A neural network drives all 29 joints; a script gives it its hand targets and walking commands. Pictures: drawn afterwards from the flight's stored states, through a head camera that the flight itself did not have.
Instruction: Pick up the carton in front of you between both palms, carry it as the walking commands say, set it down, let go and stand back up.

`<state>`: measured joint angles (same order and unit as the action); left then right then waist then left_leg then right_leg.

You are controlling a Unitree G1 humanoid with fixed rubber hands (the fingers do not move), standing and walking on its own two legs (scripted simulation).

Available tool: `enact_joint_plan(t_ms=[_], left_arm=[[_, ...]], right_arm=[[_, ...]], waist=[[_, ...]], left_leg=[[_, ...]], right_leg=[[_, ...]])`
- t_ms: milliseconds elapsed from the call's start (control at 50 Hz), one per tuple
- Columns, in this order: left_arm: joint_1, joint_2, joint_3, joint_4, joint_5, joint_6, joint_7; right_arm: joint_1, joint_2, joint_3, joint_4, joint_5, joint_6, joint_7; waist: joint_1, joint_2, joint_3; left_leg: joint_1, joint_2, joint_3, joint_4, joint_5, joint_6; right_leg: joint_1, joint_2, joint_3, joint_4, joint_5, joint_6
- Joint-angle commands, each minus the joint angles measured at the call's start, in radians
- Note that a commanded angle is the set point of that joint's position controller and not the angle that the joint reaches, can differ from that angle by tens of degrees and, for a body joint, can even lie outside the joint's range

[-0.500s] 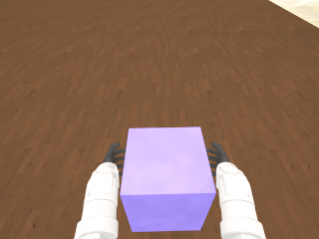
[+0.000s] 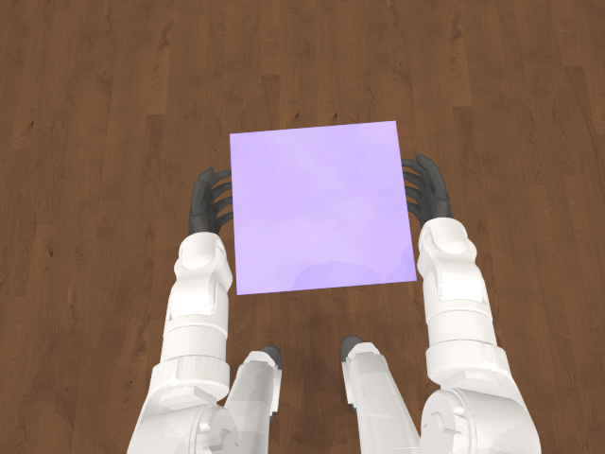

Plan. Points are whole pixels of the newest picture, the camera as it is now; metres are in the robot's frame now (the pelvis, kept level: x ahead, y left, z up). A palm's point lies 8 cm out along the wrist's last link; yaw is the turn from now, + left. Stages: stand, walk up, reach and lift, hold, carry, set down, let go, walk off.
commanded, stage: set down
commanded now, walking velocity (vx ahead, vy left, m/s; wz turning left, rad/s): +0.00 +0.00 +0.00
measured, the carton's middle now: (317, 222) +0.42 -0.02 -0.17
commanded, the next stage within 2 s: none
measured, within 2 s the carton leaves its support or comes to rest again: rests again in 1.60 s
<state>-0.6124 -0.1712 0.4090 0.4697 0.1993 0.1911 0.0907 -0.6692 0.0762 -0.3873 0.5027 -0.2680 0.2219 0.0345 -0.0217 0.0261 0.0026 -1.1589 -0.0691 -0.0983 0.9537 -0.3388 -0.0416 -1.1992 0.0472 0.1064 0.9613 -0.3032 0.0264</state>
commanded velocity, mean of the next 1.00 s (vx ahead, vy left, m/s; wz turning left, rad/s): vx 0.00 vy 0.00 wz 0.00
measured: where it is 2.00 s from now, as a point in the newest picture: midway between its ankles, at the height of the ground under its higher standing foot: (312, 394)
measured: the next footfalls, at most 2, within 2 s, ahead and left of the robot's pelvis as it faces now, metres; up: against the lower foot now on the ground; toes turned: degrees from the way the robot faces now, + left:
none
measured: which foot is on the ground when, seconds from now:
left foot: down 0.00-1.00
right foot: down 0.00-1.00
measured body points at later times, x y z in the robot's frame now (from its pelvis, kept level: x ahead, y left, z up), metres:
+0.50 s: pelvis -0.03 +0.00 -0.14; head +0.26 -0.03 +0.21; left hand +0.46 +0.12 -0.24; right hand +0.46 -0.18 -0.24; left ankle +0.04 +0.14 -0.66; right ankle +0.06 -0.12 -0.66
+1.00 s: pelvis -0.05 +0.00 -0.25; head +0.30 -0.03 +0.03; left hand +0.49 +0.11 -0.40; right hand +0.49 -0.20 -0.39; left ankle +0.04 +0.14 -0.66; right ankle +0.06 -0.12 -0.66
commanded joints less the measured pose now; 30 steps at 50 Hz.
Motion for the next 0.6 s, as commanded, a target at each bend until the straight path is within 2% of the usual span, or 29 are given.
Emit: enact_joint_plan(t_ms=[0,80,140,260,440,580], left_arm=[[-0.651,-0.890,-0.660,-0.012,-0.107,-0.015,-0.247],[-0.697,-0.895,-0.567,0.075,-0.068,0.056,-0.290],[-0.739,-0.882,-0.496,0.134,-0.046,0.091,-0.311],[-0.839,-0.863,-0.451,0.180,-0.061,0.083,-0.307],[-0.993,-0.837,-0.512,0.146,-0.140,0.061,-0.240],[-1.091,-0.816,-0.511,0.155,-0.162,0.067,-0.197]], right_arm=[[-0.549,0.940,0.614,-0.002,0.118,-0.018,0.208],[-0.585,0.949,0.545,0.088,0.088,0.051,0.229],[-0.626,0.939,0.491,0.140,0.068,0.084,0.237],[-0.723,0.920,0.467,0.165,0.082,0.077,0.224],[-0.876,0.859,0.526,0.136,0.166,0.058,0.184],[-0.958,0.803,0.500,0.174,0.191,0.063,0.179]], waist=[[-0.007,-0.048,-1.134],[-0.004,-0.040,-0.983],[-0.004,-0.047,-0.930],[-0.006,-0.055,-1.017],[-0.023,-0.063,-1.229],[-0.048,-0.038,-1.240]], left_leg=[[0.239,-0.108,0.116,0.055,0.373,-0.018],[0.073,-0.108,0.135,0.105,0.154,-0.009],[-0.046,-0.110,0.147,0.148,0.076,-0.004],[-0.191,-0.121,0.162,0.274,0.094,-0.004],[-0.268,-0.137,0.177,0.464,0.122,-0.022],[-0.294,-0.143,0.183,0.571,0.100,-0.030]], right_leg=[[0.605,0.078,-0.087,0.073,0.529,0.016],[0.405,0.086,-0.106,0.098,0.261,0.016],[0.325,0.088,-0.111,0.133,0.178,0.012],[0.220,0.091,-0.120,0.260,0.212,0.014],[0.102,0.103,-0.150,0.451,0.247,0.025],[-0.050,0.103,-0.174,0.556,0.196,0.027]])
